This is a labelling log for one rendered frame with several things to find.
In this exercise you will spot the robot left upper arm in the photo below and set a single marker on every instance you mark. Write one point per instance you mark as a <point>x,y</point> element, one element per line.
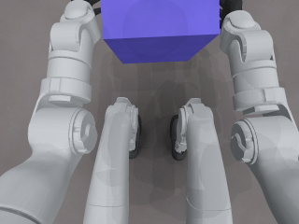
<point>33,191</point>

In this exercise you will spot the robot right upper arm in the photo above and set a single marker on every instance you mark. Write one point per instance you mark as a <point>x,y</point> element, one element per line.
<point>269,146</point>

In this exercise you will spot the robot left shin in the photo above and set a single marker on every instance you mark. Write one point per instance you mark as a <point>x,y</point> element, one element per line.
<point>109,109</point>

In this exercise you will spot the carton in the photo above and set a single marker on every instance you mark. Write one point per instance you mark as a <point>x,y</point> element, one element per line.
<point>159,31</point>

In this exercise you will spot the robot left forearm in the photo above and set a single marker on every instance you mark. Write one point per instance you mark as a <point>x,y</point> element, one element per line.
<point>70,59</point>

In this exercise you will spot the right robot foot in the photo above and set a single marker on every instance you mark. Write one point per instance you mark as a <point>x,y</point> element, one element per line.
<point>177,155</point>

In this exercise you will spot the robot right forearm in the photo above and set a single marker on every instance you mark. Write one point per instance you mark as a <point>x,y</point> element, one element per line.
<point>250,51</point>

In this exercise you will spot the robot left hand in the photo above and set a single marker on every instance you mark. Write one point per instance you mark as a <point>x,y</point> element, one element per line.
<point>92,2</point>

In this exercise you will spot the robot right hand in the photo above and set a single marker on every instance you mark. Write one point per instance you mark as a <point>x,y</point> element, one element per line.
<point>229,6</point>

